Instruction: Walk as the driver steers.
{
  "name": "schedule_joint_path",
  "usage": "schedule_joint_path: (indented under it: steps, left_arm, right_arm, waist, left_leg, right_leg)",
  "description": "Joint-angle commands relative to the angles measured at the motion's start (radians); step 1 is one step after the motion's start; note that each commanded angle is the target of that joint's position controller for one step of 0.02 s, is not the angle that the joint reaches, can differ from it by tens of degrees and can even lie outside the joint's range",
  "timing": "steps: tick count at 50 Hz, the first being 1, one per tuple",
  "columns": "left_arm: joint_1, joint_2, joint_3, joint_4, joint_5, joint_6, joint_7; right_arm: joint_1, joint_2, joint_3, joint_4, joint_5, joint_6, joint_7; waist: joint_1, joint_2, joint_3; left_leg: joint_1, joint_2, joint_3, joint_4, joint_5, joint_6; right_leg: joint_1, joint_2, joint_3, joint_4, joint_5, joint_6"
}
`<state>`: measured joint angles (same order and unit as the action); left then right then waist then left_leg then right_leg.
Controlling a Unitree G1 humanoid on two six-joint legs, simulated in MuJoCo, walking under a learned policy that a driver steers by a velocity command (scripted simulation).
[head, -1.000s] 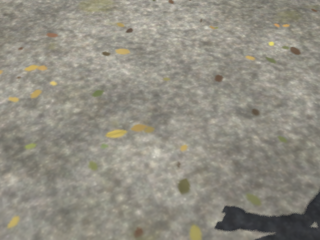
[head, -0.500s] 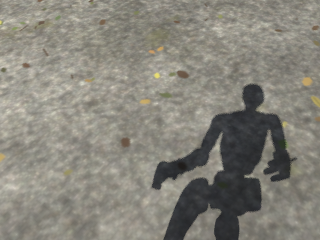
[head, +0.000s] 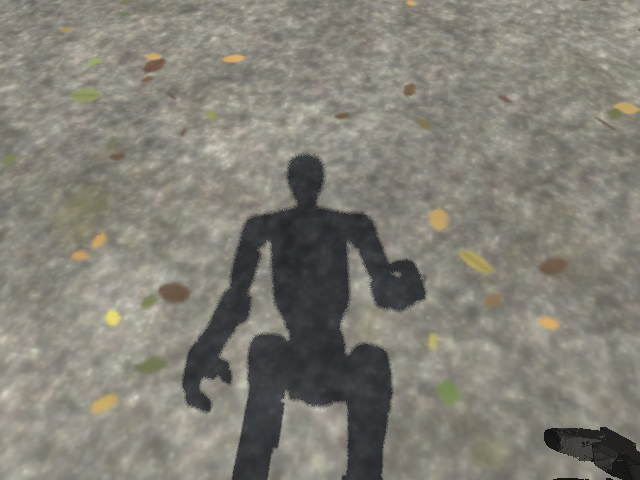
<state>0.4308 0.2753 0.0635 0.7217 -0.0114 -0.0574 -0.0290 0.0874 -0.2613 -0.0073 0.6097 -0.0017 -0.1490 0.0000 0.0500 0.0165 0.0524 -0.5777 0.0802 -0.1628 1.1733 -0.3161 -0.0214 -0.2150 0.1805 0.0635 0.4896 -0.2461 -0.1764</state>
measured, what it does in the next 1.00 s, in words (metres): walks ahead, turning right: left foot, then right foot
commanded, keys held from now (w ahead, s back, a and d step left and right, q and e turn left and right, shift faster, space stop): w+e+shift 0.12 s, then w+shift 0.88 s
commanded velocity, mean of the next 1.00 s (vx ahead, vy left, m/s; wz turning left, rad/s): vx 1.00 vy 0.00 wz -0.35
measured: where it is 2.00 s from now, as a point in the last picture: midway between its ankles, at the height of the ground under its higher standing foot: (490, 124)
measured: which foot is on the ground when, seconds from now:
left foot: up 0.00-0.20, down 0.22-0.72, up 0.74-1.00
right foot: down 0.00-0.24, up 0.26-0.68, down 0.70-1.00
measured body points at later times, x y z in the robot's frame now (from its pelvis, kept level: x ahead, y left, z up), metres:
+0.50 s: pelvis +0.44 +0.05 +0.00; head +0.45 +0.03 +0.45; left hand +0.73 +0.21 -0.06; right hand +0.30 -0.18 -0.13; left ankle +0.40 +0.20 -0.73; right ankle +0.51 -0.11 -0.66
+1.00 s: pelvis +0.86 -0.15 +0.01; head +0.86 -0.16 +0.46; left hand +0.89 +0.12 -0.12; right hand +0.99 -0.45 -0.07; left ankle +1.10 -0.04 -0.65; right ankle +0.75 -0.20 -0.73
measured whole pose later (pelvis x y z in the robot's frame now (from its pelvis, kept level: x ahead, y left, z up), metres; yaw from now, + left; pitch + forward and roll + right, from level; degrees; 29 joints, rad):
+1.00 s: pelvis +0.86 -0.15 +0.01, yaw -19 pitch +0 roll -2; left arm 0.51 0.26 0.05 0.90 0.00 -0.10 -0.02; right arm 0.08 -0.30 -0.02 0.71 0.01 -0.09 0.02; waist 0.08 0.05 0.00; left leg -0.79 0.15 -0.04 0.91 0.02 0.02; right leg 0.00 0.10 -0.03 0.28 -0.28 -0.08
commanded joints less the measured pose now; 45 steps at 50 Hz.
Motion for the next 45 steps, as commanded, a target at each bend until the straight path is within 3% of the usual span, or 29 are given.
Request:
schedule_joint_path:
  steps: [1,3,6,8,9,11,12,13,14,15,16,17,18,20,23,26,29,31,33,34,35,36,37,38,39,40,41,42,45]
  left_arm:
    - [-0.144,0.127,0.033,-0.105,-0.014,-0.028,0.036]
    - [-0.137,0.152,0.045,-0.089,-0.018,-0.017,0.049]
    - [-0.071,0.162,0.055,-0.057,-0.035,-0.017,0.052]
    - [-0.036,0.134,0.053,-0.031,-0.037,-0.010,0.057]
    - [-0.024,0.128,0.053,-0.018,-0.030,-0.002,0.058]
    - [-0.063,0.119,0.038,-0.027,0.014,0.008,0.038]
    - [-0.039,0.012,0.003,-0.049,0.039,-0.002,0.030]
    - [0.181,-0.049,-0.021,-0.060,-0.062,-0.020,0.025]
    - [0.089,0.052,-0.016,-0.032,-0.077,-0.015,0.034]
    - [-0.080,0.102,-0.008,-0.057,-0.055,-0.016,0.028]
    - [-0.202,0.093,-0.011,-0.083,-0.028,-0.022,0.028]
    - [-0.257,0.080,-0.010,-0.108,-0.010,-0.030,0.026]
    - [-0.258,0.065,-0.011,-0.110,-0.014,-0.027,0.019]
    - [-0.242,0.034,-0.019,-0.104,-0.026,-0.016,0.012]
    - [-0.323,0.015,-0.036,-0.134,-0.005,-0.021,0.003]
    - [-0.454,0.024,-0.045,-0.171,0.003,-0.033,-0.012]
    - [-0.565,0.024,-0.046,-0.203,-0.007,-0.045,-0.031]
    - [-0.585,0.047,-0.033,-0.214,-0.012,-0.050,-0.040]
    - [-0.510,0.102,-0.006,-0.216,-0.014,-0.043,-0.032]
    - [-0.351,0.145,0.019,-0.183,-0.019,-0.033,-0.021]
    - [-0.114,0.186,0.043,-0.114,-0.022,-0.019,-0.005]
    - [0.068,0.272,0.060,-0.051,-0.002,-0.011,0.010]
    - [0.093,0.285,0.056,-0.038,-0.004,-0.025,-0.005]
    - [0.062,0.180,0.034,-0.018,-0.002,-0.029,-0.004]
    - [0.018,0.143,0.022,-0.009,0.007,-0.034,-0.003]
    - [-0.051,0.136,0.019,-0.003,0.019,-0.044,-0.007]
    - [-0.110,0.096,0.008,-0.001,0.034,-0.053,-0.012]
    - [-0.147,0.052,-0.004,0.004,0.044,-0.056,-0.015]
    - [-0.163,0.043,-0.008,0.034,0.009,-0.068,-0.011]
  right_arm:
    - [-0.035,-0.097,-0.033,-0.073,-0.025,0.012,-0.003]
    - [-0.127,-0.050,-0.022,-0.103,-0.021,0.011,0.008]
    - [-0.167,-0.106,-0.052,-0.124,0.028,0.010,0.010]
    - [-0.167,-0.135,-0.065,-0.122,0.040,0.007,0.011]
    - [-0.123,-0.150,-0.076,-0.110,0.039,0.005,0.013]
    - [0.214,-0.207,-0.116,-0.047,0.038,0.008,0.006]
    - [0.418,-0.266,-0.117,-0.011,0.023,0.017,-0.005]
    - [0.436,-0.332,-0.128,0.052,-0.008,0.013,0.027]
    - [0.355,-0.195,-0.102,0.008,0.000,0.020,0.030]
    - [0.313,-0.136,-0.089,0.017,0.002,0.033,0.022]
    - [0.302,-0.148,-0.090,0.037,-0.011,0.038,0.022]
    - [0.277,-0.143,-0.087,0.056,-0.018,0.034,0.024]
    - [0.257,-0.110,-0.074,0.071,-0.021,0.029,0.025]
    - [0.261,-0.052,-0.053,0.103,0.002,0.026,0.033]
    - [0.287,-0.113,-0.063,0.129,0.014,0.023,0.025]
    - [0.323,-0.139,-0.063,0.153,0.021,0.021,0.013]
    - [0.407,-0.151,-0.058,0.195,0.030,0.027,0.005]
    - [0.424,-0.176,-0.057,0.211,0.028,0.040,0.005]
    - [0.441,-0.211,-0.060,0.232,0.014,0.056,-0.001]
    - [0.428,-0.227,-0.062,0.240,0.004,0.070,-0.006]
    - [0.389,-0.232,-0.060,0.232,-0.002,0.080,-0.015]
    - [0.426,-0.115,-0.032,0.186,-0.020,0.073,-0.018]
    - [0.528,-0.006,0.005,0.182,0.021,0.035,-0.009]
    - [0.394,-0.122,-0.028,0.163,0.062,0.013,-0.007]
    - [0.256,-0.128,-0.029,0.123,0.078,0.001,-0.003]
    - [0.194,-0.100,-0.021,0.105,0.057,-0.005,-0.003]
    - [0.200,-0.092,-0.027,0.108,0.033,0.004,-0.002]
    - [0.235,-0.077,-0.027,0.117,0.032,0.022,0.007]
    - [0.198,-0.048,-0.019,0.114,0.022,0.065,0.011]
  waist:
    - [-0.071,0.012,0.072]
    - [-0.024,-0.027,0.067]
    - [0.016,-0.077,0.019]
    - [0.020,-0.111,0.018]
    - [-0.004,-0.126,-0.003]
    - [-0.196,-0.141,-0.206]
    - [-0.235,0.052,-0.368]
    - [-0.092,0.639,-0.484]
    - [-0.141,0.394,-0.332]
    - [-0.170,0.204,-0.190]
    - [-0.167,0.010,-0.102]
    - [-0.138,0.006,-0.064]
    - [-0.100,0.033,-0.042]
    - [-0.063,0.073,-0.021]
    - [-0.052,0.026,0.054]
    - [-0.083,0.012,0.093]
    - [-0.118,0.011,0.115]
    - [-0.105,0.045,0.097]
    - [-0.036,0.144,-0.009]
    - [0.061,0.188,-0.105]
    - [0.187,0.174,-0.207]
    - [0.171,-0.067,-0.358]
    - [0.083,-0.364,-0.578]
    - [0.110,-0.263,-0.416]
    - [0.101,-0.172,-0.231]
    - [0.049,-0.038,-0.138]
    - [-0.011,-0.033,-0.108]
    - [-0.061,-0.075,-0.089]
    - [-0.103,-0.072,0.017]
  left_leg:
    - [0.033,-0.008,0.087,-0.249,0.159,-0.053]
    - [0.193,-0.054,0.121,-0.474,0.378,-0.064]
    - [0.290,-0.077,0.061,-0.611,0.471,-0.079]
    - [0.229,-0.052,0.051,-0.662,0.429,-0.065]
    - [0.243,-0.049,0.067,-0.658,0.383,-0.049]
    - [0.586,-0.041,0.108,-0.575,0.236,0.009]
    - [0.898,0.092,-0.120,-0.527,0.025,0.051]
    - [1.065,0.336,-0.829,-0.880,-0.456,0.241]
    - [0.977,0.308,-0.862,-0.951,-0.664,0.230]
    - [0.847,0.263,-0.657,-0.926,-0.511,0.210]
    - [0.703,0.208,-0.497,-0.917,-0.286,0.194]
    - [0.615,0.178,-0.396,-0.904,-0.157,0.205]
    - [0.545,0.148,-0.318,-0.920,-0.092,0.198]
    - [0.498,0.132,-0.243,-0.953,-0.030,0.208]
    - [0.481,0.168,-0.189,-1.024,0.052,0.247]
    - [0.427,0.129,-0.019,-1.107,0.193,0.212]
    - [0.454,0.127,0.084,-1.172,0.294,0.189]
    - [0.564,0.141,0.132,-1.116,0.554,0.170]
    - [0.675,0.168,0.160,-0.934,1.047,0.145]
    - [0.661,0.167,0.181,-0.745,1.232,0.130]
    - [0.490,0.133,0.203,-0.465,1.210,0.097]
    - [0.139,0.025,0.179,-0.041,0.582,0.073]
    - [-0.063,-0.119,0.038,0.233,-0.125,0.065]
    - [-0.191,-0.063,0.000,0.295,-0.109,0.097]
    - [-0.241,-0.028,0.034,0.281,-0.069,0.102]
    - [-0.209,0.015,0.047,0.211,-0.011,0.104]
    - [-0.139,0.054,0.044,0.145,0.038,0.102]
    - [-0.084,0.076,0.038,0.120,0.061,0.098]
    - [-0.104,0.106,0.060,0.000,0.093,0.063]
  right_leg:
    - [-0.231,-0.188,0.314,-0.298,0.035,-0.158]
    - [-0.338,-0.133,0.246,-0.274,0.010,-0.101]
    - [-0.240,-0.169,0.331,-0.226,-0.115,-0.051]
    - [-0.057,-0.211,0.354,-0.150,-0.066,-0.034]
    - [0.019,-0.236,0.357,-0.092,0.054,-0.024]
    - [0.013,-0.204,0.280,0.288,0.420,0.040]
    - [-0.194,-0.150,0.226,0.691,0.150,0.066]
    - [-0.508,-0.060,0.158,0.999,-0.261,0.105]
    - [-0.609,-0.152,0.137,1.041,-0.172,0.100]
    - [-0.631,-0.174,0.095,1.032,-0.120,0.098]
    - [-0.590,-0.200,0.078,0.978,-0.108,0.094]
    - [-0.570,-0.228,0.087,0.893,-0.088,0.088]
    - [-0.520,-0.256,0.095,0.831,-0.079,0.081]
    - [-0.507,-0.274,0.080,0.742,-0.098,0.079]
    - [-0.628,-0.308,0.058,0.604,0.030,0.100]
    - [-0.549,-0.303,-0.012,0.375,0.250,0.119]
    - [-0.403,-0.256,-0.067,0.189,0.376,0.117]
    - [-0.355,-0.210,-0.104,0.116,0.327,0.100]
    - [-0.230,-0.146,-0.150,0.126,0.201,0.066]
    - [-0.041,-0.118,-0.165,0.125,0.165,0.039]
    - [0.266,-0.144,-0.139,0.128,0.166,0.020]
    - [0.654,-0.367,0.213,0.134,-0.077,-0.035]
    - [0.794,-0.538,0.754,-0.118,-0.502,-0.155]
    - [0.693,-0.504,0.784,-0.234,-0.544,-0.109]
    - [0.523,-0.478,0.600,-0.224,-0.381,-0.091]
    - [0.340,-0.443,0.483,-0.236,-0.221,-0.080]
    - [0.204,-0.406,0.389,-0.248,-0.145,-0.069]
    - [0.107,-0.383,0.340,-0.271,-0.138,-0.072]
    - [-0.049,-0.361,0.228,-0.364,-0.099,-0.080]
